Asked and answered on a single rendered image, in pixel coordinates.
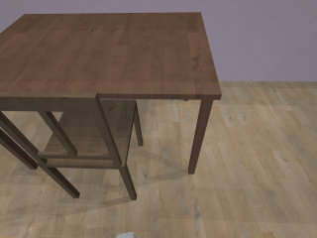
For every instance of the table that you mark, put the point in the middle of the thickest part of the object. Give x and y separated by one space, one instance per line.
164 55

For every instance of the chair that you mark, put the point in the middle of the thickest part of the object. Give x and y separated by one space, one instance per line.
91 133

